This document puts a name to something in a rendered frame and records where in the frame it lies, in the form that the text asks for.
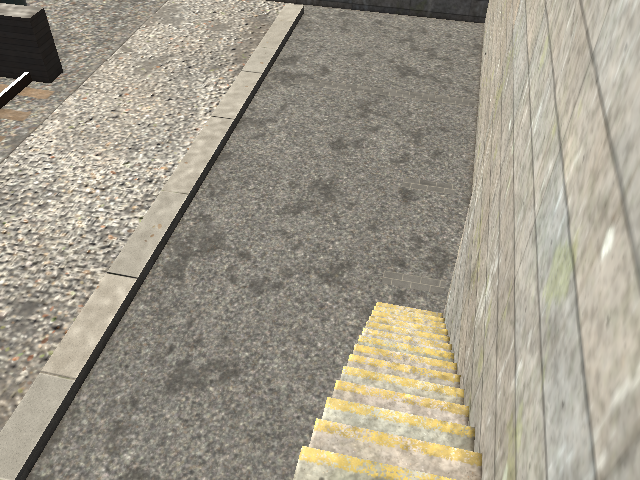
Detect stairs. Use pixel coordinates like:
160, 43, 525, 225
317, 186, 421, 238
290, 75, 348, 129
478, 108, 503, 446
293, 302, 482, 480

